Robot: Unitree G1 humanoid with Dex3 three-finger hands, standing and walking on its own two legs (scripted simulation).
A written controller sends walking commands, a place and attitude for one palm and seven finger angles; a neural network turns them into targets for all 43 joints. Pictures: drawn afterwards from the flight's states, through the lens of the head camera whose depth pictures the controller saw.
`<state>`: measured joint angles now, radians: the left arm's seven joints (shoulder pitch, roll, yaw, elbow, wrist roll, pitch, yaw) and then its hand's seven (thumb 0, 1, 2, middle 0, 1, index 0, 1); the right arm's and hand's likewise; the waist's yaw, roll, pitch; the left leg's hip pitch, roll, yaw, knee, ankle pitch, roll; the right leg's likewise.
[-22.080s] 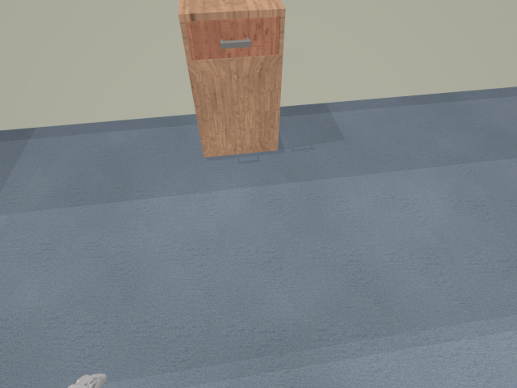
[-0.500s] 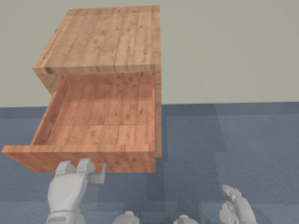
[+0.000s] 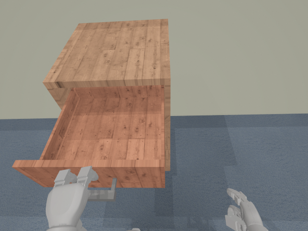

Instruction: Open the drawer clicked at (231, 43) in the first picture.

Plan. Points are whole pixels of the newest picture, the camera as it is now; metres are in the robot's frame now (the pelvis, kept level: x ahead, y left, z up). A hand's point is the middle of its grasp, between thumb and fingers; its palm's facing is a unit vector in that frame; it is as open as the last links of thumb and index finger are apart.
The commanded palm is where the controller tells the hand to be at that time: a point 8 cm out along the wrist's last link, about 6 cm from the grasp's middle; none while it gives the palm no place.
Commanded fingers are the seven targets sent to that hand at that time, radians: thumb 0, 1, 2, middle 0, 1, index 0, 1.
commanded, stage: lift the hand off the handle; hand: left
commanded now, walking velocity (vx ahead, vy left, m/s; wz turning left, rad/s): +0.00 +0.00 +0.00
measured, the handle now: (93, 188) +0.24 +0.20 -0.05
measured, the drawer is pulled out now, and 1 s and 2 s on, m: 0.30 0.30 0.30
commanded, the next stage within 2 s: draw the hand back to the body in 1.46 s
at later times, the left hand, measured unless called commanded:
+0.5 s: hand (77, 199) +0.19 +0.20 +0.02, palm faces +0.00 -0.15 -0.99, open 13.5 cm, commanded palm +0.18 +0.20 +0.08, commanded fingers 0.00 -0.50 0.30 -0.30 -1.20 -0.30 -1.20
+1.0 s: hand (69, 187) +0.21 +0.21 +0.06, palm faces +0.03 -0.15 -0.99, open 13.7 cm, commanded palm +0.18 +0.21 +0.12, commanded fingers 0.00 -0.50 0.30 -0.30 -1.20 -0.30 -1.20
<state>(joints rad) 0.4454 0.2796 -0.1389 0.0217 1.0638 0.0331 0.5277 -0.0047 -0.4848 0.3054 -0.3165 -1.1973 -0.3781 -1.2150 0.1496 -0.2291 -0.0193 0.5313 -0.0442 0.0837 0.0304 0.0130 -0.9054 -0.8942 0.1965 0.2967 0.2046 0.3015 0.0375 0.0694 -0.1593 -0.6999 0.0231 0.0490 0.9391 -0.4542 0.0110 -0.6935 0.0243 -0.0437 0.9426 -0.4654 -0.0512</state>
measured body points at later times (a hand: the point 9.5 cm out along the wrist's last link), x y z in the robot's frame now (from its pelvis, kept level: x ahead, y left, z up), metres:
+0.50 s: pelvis +0.00 +0.00 +0.01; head +0.03 -0.04 +0.46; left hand +0.19 +0.21 +0.07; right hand +0.21 -0.21 -0.08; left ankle +0.00 +0.11 -0.68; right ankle +0.00 -0.09 -0.68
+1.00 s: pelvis +0.01 +0.00 +0.03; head +0.03 -0.04 +0.48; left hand +0.20 +0.22 +0.11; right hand +0.22 -0.22 -0.07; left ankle +0.00 +0.11 -0.68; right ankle +0.00 -0.09 -0.68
